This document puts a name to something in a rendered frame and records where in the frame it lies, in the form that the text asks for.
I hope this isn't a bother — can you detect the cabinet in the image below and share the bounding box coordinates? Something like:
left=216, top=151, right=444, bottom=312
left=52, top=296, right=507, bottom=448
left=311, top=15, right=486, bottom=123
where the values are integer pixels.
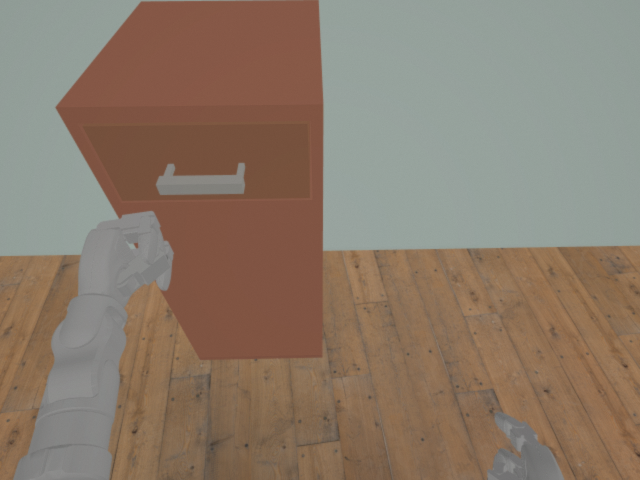
left=55, top=0, right=323, bottom=360

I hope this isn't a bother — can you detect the drawer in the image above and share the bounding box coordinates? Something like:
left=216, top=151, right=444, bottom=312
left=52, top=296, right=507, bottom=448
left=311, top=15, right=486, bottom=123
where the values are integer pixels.
left=82, top=121, right=310, bottom=201

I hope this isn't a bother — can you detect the robot left forearm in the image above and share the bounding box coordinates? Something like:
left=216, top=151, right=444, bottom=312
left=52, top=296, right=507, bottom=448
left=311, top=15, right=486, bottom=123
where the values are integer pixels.
left=13, top=294, right=128, bottom=480

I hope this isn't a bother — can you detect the handle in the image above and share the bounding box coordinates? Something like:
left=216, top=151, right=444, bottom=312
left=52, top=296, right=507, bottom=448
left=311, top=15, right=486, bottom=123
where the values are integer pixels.
left=156, top=163, right=245, bottom=195

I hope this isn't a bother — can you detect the left robot hand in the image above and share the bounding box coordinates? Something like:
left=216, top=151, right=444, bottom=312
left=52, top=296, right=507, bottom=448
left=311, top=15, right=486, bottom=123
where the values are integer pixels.
left=78, top=211, right=174, bottom=308

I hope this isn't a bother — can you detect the right robot hand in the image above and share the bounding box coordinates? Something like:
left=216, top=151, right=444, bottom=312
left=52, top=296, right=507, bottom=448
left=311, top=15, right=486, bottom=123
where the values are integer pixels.
left=487, top=412, right=564, bottom=480

